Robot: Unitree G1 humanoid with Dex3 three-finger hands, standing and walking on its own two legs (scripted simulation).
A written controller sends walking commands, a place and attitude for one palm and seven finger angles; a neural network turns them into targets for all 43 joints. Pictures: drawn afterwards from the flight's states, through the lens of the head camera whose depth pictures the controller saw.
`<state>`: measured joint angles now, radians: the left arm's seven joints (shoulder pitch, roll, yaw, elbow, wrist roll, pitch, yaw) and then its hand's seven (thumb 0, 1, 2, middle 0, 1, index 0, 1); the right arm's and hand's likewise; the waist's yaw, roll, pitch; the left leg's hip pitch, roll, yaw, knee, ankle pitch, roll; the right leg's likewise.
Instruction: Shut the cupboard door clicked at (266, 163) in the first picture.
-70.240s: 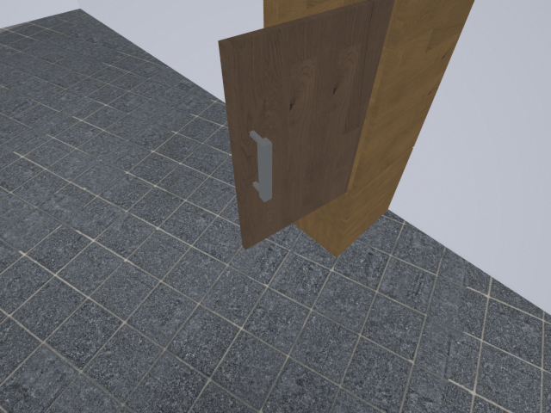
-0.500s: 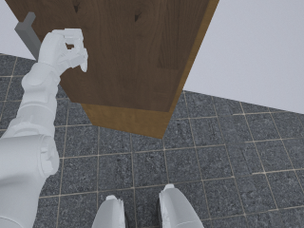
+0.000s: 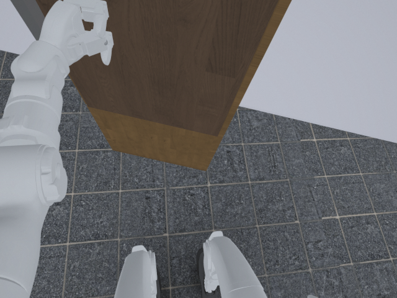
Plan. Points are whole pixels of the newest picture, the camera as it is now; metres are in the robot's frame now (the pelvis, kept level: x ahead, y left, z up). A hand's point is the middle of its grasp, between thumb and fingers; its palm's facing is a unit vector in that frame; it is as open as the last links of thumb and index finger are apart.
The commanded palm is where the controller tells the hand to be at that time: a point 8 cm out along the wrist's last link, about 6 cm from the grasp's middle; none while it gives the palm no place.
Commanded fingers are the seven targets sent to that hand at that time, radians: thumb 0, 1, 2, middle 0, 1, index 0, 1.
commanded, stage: push the door shut along its arc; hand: left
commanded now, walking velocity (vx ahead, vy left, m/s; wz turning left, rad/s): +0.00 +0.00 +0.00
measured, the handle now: (47, 24) +0.61 +0.20 +0.09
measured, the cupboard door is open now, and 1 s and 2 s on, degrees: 0 0 0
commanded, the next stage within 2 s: pull the fist back off the door in 0.10 s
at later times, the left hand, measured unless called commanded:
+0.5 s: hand (117, 40) +0.56 +0.08 +0.10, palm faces +0.10 -0.99 -0.07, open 3.0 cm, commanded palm +0.55 +0.11 +0.10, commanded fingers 0.00 0.90 0.90 -1.30 -1.50 -1.30 -1.50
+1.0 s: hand (131, 62) +0.51 +0.06 +0.10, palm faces +0.05 -1.00 -0.03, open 3.1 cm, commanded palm +0.47 +0.11 +0.10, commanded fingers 0.00 0.90 0.90 -1.30 -1.50 -1.30 -1.50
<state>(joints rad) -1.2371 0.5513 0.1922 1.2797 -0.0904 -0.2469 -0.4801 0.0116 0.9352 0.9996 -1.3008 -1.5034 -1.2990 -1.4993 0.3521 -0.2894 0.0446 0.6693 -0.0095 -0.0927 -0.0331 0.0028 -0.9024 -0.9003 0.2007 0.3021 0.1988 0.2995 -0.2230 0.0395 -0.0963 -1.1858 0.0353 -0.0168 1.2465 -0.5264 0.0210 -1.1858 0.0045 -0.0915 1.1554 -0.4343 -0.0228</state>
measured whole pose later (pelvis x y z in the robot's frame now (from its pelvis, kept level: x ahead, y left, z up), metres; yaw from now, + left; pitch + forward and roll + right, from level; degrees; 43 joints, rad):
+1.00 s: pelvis +0.02 +0.00 +0.03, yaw -1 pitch +22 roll -1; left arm -0.82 0.18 0.22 1.03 0.00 -0.48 0.17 0.02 0.91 0.91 -1.30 -1.50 -1.30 -1.50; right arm 0.41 -0.25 -0.02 0.64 -0.06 -0.01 0.07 0.00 -0.90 -0.90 0.20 0.30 0.20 0.30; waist -0.16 0.04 -0.13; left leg -0.95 0.03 0.05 1.07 -0.50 0.02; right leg -1.00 0.01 -0.03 1.04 -0.42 -0.02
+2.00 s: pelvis +0.04 -0.01 +0.11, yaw +1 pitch -2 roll +0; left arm 0.12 0.28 0.08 -0.01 -0.06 -0.04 0.08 0.02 0.90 0.90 -0.98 -1.15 -0.98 -1.15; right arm 0.16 -0.23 0.05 0.57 0.03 -0.01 -0.10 0.01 -0.90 -0.90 0.20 0.30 0.20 0.30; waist 0.03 0.06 0.00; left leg -0.16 0.00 0.03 0.49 -0.30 0.01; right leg -0.20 0.00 -0.05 0.49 -0.25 -0.02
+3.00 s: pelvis +0.05 +0.00 +0.11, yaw +1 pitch -2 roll -1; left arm 0.48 0.35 0.37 -0.36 -0.05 -0.11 0.11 0.01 0.89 0.90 -0.21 -0.31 -0.21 -0.30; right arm 0.20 -0.23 0.02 0.62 0.01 -0.07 -0.08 0.01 -0.90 -0.90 0.20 0.30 0.20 0.30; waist 0.04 0.08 -0.01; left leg -0.14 0.01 0.02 0.47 -0.29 0.02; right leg -0.16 0.01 -0.05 0.41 -0.21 -0.01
